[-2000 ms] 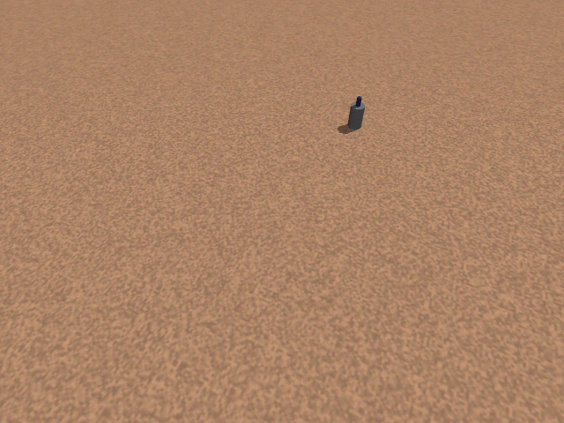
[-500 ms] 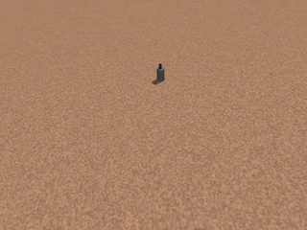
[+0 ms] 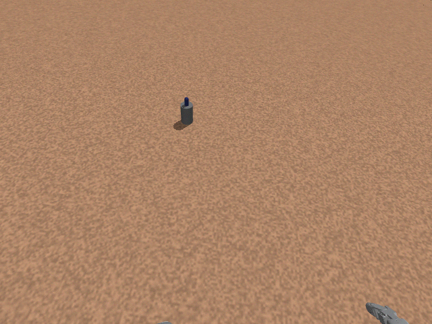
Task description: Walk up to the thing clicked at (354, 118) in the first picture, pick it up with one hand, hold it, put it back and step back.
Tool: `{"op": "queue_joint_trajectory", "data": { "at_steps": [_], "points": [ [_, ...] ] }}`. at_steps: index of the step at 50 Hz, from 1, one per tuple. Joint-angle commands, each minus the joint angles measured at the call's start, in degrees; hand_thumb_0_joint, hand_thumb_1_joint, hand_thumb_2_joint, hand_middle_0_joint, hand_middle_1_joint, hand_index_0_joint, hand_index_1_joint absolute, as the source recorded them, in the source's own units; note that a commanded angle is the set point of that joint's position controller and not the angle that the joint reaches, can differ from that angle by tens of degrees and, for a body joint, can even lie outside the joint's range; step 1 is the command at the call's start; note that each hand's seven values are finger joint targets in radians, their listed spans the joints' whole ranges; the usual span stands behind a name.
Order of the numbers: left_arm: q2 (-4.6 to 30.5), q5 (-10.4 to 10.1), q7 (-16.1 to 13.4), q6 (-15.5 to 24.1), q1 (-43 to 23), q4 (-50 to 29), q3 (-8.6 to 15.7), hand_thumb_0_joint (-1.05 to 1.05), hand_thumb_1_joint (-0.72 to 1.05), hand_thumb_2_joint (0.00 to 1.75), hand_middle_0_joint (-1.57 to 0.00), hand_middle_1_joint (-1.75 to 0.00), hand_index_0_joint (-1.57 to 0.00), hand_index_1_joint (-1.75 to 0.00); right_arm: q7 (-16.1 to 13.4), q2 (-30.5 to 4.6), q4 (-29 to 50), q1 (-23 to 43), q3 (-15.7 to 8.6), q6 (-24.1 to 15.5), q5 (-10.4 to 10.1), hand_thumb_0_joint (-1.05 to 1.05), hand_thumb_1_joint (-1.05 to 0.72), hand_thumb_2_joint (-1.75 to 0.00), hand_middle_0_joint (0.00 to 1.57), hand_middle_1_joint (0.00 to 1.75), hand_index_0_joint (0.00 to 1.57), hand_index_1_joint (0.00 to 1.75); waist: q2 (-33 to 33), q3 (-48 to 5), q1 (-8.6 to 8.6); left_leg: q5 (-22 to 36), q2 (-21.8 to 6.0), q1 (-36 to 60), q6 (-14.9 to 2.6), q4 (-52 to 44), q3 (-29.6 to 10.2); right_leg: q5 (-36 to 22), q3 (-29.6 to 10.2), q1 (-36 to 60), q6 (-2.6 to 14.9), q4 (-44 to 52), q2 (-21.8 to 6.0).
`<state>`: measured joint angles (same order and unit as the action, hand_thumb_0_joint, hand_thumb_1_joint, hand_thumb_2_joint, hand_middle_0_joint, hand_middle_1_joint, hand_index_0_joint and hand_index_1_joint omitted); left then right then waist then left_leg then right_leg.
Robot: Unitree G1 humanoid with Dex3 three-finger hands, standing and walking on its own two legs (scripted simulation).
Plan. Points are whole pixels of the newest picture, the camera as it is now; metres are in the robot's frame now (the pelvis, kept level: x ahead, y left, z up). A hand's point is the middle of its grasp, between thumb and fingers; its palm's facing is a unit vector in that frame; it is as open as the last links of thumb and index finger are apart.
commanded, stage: walk up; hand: left
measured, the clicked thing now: (186, 109) +1.49 +0.12 -0.66
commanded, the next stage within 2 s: none
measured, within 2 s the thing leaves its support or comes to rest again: neither
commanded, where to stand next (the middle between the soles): +1.13 -0.06 m, yaw -3 degrees
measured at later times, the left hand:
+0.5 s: hand (138, 196) +0.44 +0.20 -0.11, palm faces -0.10 -0.93 -0.37, open 7.4 cm
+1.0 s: hand (119, 171) +0.55 +0.28 -0.15, palm faces -0.09 -0.93 -0.36, open 7.4 cm
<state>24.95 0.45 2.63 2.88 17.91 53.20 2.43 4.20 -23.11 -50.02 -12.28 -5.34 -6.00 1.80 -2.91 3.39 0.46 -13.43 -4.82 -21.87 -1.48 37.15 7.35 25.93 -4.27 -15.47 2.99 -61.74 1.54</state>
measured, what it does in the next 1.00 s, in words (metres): walks ahead: right foot, then left foot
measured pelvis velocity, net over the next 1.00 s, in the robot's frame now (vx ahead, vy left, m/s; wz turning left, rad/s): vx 0.51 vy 0.00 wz -0.05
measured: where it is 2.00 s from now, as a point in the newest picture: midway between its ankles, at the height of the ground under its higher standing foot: (214, 192)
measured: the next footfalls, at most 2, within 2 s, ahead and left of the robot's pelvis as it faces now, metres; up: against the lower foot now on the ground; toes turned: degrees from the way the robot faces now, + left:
right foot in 0.38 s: +0.40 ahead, -0.15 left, +0.00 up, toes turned -8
left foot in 0.88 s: +0.63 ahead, +0.10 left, +0.00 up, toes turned +3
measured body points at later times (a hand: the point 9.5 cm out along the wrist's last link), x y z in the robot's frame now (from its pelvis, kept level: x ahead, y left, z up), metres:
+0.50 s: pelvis +0.28 -0.05 +0.00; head +0.29 -0.08 +0.45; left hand +0.44 +0.24 -0.08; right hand +0.28 -0.37 -0.13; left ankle +0.15 +0.11 -0.64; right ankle +0.36 -0.15 -0.72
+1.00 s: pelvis +0.51 +0.00 +0.01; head +0.53 +0.02 +0.45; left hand +0.56 +0.32 -0.12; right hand +0.60 -0.33 -0.08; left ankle +0.59 +0.10 -0.72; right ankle +0.41 -0.14 -0.65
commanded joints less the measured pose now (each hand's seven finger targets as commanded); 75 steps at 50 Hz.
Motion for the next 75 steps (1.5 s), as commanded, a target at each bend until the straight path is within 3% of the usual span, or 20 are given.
{"op": "queue_joint_trajectory", "data": {
  "at_steps": [1, 15, 18, 19, 21, 22, 28, 35, 40, 43, 44, 46, 47, 52, 60, 67, 68, 70, 71, 75],
  "points": [
    [12.4, -1.2, -0.1, 2.7, 0.5, -4.0, 3.3, 0.0, 0.9, 0.9, -0.2, -0.3, -0.2, -0.3, -2.0, -15.3, 3.7, -3.0, -3.5, -1.1, -1.6, 0.0, -0.9, -0.9, 0.2, 0.3, 0.2, 0.3, 8.6, -0.7, 1.19, -7.8, -13.0, 16.3, -6.64, -24.7, -20.5, -9.8, -3.9, -20.4, -0.19, -4.2, -5.4],
    [8.3, -0.2, 3.2, 1.0, -13.8, -7.8, 3.1, 0.0, 0.9, 0.9, -0.2, -0.3, -0.2, -0.3, -2.1, -16.6, 3.5, -7.2, -2.9, -0.4, -1.3, 0.0, -0.9, -0.9, 0.2, 0.3, 0.2, 0.3, 7.6, 0.0, 2.35, 11.5, -10.7, 17.5, -7.8, -21.2, -2.5, -23.8, 8.3, -8.1, -0.68, 29.0, -4.7],
    [10.4, -0.1, 2.2, 1.4, -6.2, -5.3, 4.4, 0.0, 0.9, 0.9, -0.2, -0.3, -0.2, -0.3, -2.7, -15.2, 4.1, -7.7, -2.2, 0.2, -1.3, 0.0, -0.9, -0.9, 0.2, 0.3, 0.2, 0.3, 1.7, -4.9, -2.64, 21.4, -8.6, 14.7, -5.4, -4.3, 0.5, -20.0, 9.3, 7.0, 1.14, 31.7, -2.5],
    [13.0, 0.0, 1.3, 1.8, 1.3, -3.4, 5.7, 0.0, 0.9, 0.9, -0.2, -0.3, -0.2, -0.3, -2.6, -12.8, 4.1, -10.8, -1.1, 0.2, -1.2, 0.0, -0.9, -0.9, 0.2, 0.3, 0.2, 0.3, -3.6, -10.8, -5.84, 16.9, -4.8, 8.9, -3.82, 9.4, 0.9, -14.8, 6.1, 19.3, 1.88, 31.9, -2.7],
    [20.7, -0.3, 0.0, 2.2, 6.9, -3.8, 7.6, 0.0, 0.9, 0.9, -0.2, -0.3, -0.2, -0.3, -2.6, -11.5, 4.6, -14.1, -0.1, 0.8, -2.1, 0.0, -0.9, -0.9, 0.2, 0.3, 0.2, 0.3, -14.6, -12.3, -7.0, -16.7, 6.1, -13.0, -0.5, 30.7, -2.9, -5.2, -36.3, 31.3, 11.06, 44.8, -24.5],
    [20.3, -1.4, -0.2, 1.9, 3.7, -4.4, 7.7, 0.0, 0.9, 0.9, -0.2, -0.3, -0.2, -0.3, -3.2, -15.5, 3.9, -11.1, -1.0, 1.1, -1.7, 0.0, -0.9, -0.9, 0.2, 0.3, 0.2, 0.3, -9.0, -10.4, -6.9, -16.3, 1.7, -14.4, -0.63, 34.8, -7.1, -3.7, -37.4, 27.6, 13.83, 45.5, -25.7],
    [12.1, -1.3, -1.1, 3.6, -4.6, -6.5, 4.8, 0.0, 0.9, 0.9, -0.2, -0.3, -0.2, -0.3, -1.7, -11.2, 1.4, -11.7, -0.8, 2.3, -1.9, 0.0, -0.9, -0.9, 0.2, 0.3, 0.2, 0.3, -3.4, -1.2, 0.17, -1.0, -1.1, -4.4, -0.79, 25.8, -10.3, -23.2, -4.7, 2.4, 5.57, 46.8, -13.0],
    [13.9, 0.2, -0.6, 4.6, -3.3, -8.3, 5.7, 0.0, 0.9, 0.9, -0.2, -0.3, -0.2, -0.3, 0.5, -11.5, 4.3, -1.3, -1.8, 2.3, -0.5, 0.0, -0.9, -0.9, 0.2, 0.3, 0.2, 0.3, -2.6, 2.2, -2.27, 3.4, -3.7, -10.8, 2.66, 7.3, -9.1, -1.5, -3.8, 2.3, 9.85, 51.9, -16.3],
    [13.9, 0.0, -0.5, 4.0, 0.9, -6.5, 5.2, 0.0, 0.9, 0.9, -0.2, -0.3, -0.2, -0.3, 0.9, -10.0, 5.0, 3.4, -1.4, 0.9, -0.5, 0.0, -0.9, -0.9, 0.2, 0.3, 0.2, 0.3, -3.3, -0.6, -3.9, 6.9, -0.4, -2.8, 0.49, -4.3, -4.6, -19.9, 1.0, 7.5, 7.61, 43.6, -14.6],
    [13.4, 0.1, -0.7, 3.3, 0.0, -7.5, 4.5, 0.0, 0.9, 0.9, -0.2, -0.3, -0.2, -0.3, 0.1, -12.7, 2.1, -5.4, -2.8, 0.5, -0.4, 0.0, -0.9, -0.9, 0.2, 0.3, 0.2, 0.3, 2.3, -5.1, 1.53, 5.1, 2.4, 14.8, -1.44, -7.9, -3.2, -25.6, 3.5, 1.4, 5.61, 30.4, -12.9],
    [10.6, 0.0, -0.9, 3.1, 1.1, -7.8, 3.4, 0.0, 0.9, 0.9, -0.2, -0.3, -0.2, -0.3, -0.6, -15.7, -0.1, -13.1, -3.9, 0.2, 0.3, 0.0, -0.9, -0.9, 0.2, 0.3, 0.2, 0.3, 10.0, -9.9, 5.09, -0.3, 0.0, 25.1, -4.05, -10.0, -7.2, -25.9, 7.3, -3.3, 3.51, 15.6, -8.6],
    [9.0, -1.1, -1.5, 2.5, 5.4, -7.4, 2.6, 0.0, 0.9, 0.9, -0.2, -0.3, -0.2, -0.3, -1.8, -21.7, 2.2, -15.2, -5.3, -0.2, -0.3, 0.0, -0.9, -0.9, 0.2, 0.3, 0.2, 0.3, 16.8, -12.6, 4.92, -13.1, -20.5, 35.2, -12.43, -21.5, -45.4, 4.8, 5.6, -23.7, 0.02, -4.3, 2.0],
    [13.1, -0.4, -2.1, 2.1, 2.6, -6.4, 3.1, 0.0, 0.9, 0.9, -0.2, -0.3, -0.2, -0.3, -1.6, -21.7, 2.2, -13.0, -5.6, 0.2, -1.9, 0.0, -0.9, -0.9, 0.2, 0.3, 0.2, 0.3, 13.7, -9.1, 4.83, -14.1, -21.7, 30.8, -15.63, -21.5, -45.4, 4.6, 1.1, -24.9, 0.68, -8.5, -2.7],
    [10.9, -1.3, -0.5, 1.4, 4.5, -3.7, 3.0, 0.0, 0.9, 0.9, -0.2, -0.3, -0.2, -0.3, -2.3, -14.4, 3.6, -5.6, -1.8, -0.4, -2.4, 0.0, -0.9, -0.9, 0.2, 0.3, 0.2, 0.3, 9.9, -0.5, -0.43, 7.5, -9.6, 11.5, -7.86, -22.3, -15.5, -9.1, 0.2, -14.2, -1.06, -0.5, -6.2],
    [9.6, 0.2, 1.7, 1.0, -4.9, -5.9, 3.6, 0.0, 0.9, 0.9, -0.2, -0.3, -0.2, -0.3, -1.8, -16.3, 5.0, -5.9, -2.4, -0.7, -1.7, 0.0, -0.9, -0.9, 0.2, 0.3, 0.2, 0.3, 10.7, 4.7, 1.21, -8.5, -10.7, 9.1, -11.26, -27.5, -12.9, -16.0, 4.3, -15.3, -3.28, 19.2, -9.3],
    [10.1, 0.3, 0.8, 2.6, 0.1, -3.0, 4.8, 0.0, 0.9, 0.9, -0.2, -0.3, -0.2, -0.3, -2.1, -14.3, 6.2, -4.4, -1.8, 0.6, -1.7, 0.0, -0.9, -0.9, 0.2, 0.3, 0.2, 0.3, 4.9, -3.3, -3.4, 6.9, -7.8, 7.2, -7.13, -8.9, -8.1, -17.7, 7.9, 7.2, -1.07, 31.1, -4.1],
    [12.0, 0.5, 0.1, 3.2, 4.6, -1.8, 5.6, 0.0, 0.9, 0.9, -0.2, -0.3, -0.2, -0.3, -2.1, -11.4, 6.2, -7.2, -0.8, 0.6, -1.7, 0.0, -0.9, -0.9, 0.2, 0.3, 0.2, 0.3, -1.8, -7.5, -4.99, 7.7, -3.8, 4.5, -5.51, 3.2, -4.6, -13.7, 5.6, 16.0, -0.01, 34.4, -4.8],
    [18.7, 0.5, -1.1, 3.7, 8.2, -3.2, 7.0, 0.0, 0.9, 0.9, -0.2, -0.3, -0.2, -0.3, -2.1, -8.7, 6.1, -10.6, 0.8, 1.1, -1.9, 0.0, -0.9, -0.9, 0.2, 0.3, 0.2, 0.3, -12.7, -7.4, -5.73, -16.0, 7.2, -14.7, -0.96, 25.6, -4.6, -0.2, -29.4, 23.5, 7.12, 47.5, -25.4],
    [19.0, -0.4, -1.2, 3.3, 5.8, -3.4, 6.9, 0.0, 0.9, 0.9, -0.2, -0.3, -0.2, -0.3, -2.9, -14.1, 5.1, -9.2, -0.6, 1.7, -1.6, 0.0, -0.9, -0.9, 0.2, 0.3, 0.2, 0.3, -8.9, -6.4, -5.69, -16.4, 4.0, -15.1, -1.2, 29.8, -8.3, -1.2, -32.9, 20.7, 11.66, 47.3, -27.6],
    [13.2, -1.1, -1.8, 3.4, -0.9, -5.3, 4.8, 0.0, 0.9, 0.9, -0.2, -0.3, -0.2, -0.3, -2.3, -12.0, 1.4, -10.4, -0.5, 2.5, -2.7, 0.0, -0.9, -0.9, 0.2, 0.3, 0.2, 0.3, -6.2, -1.7, -1.07, -5.7, 1.3, -8.8, -0.91, 24.7, -13.0, -18.4, -7.9, 9.0, 3.68, 46.2, -16.2]
  ]
}}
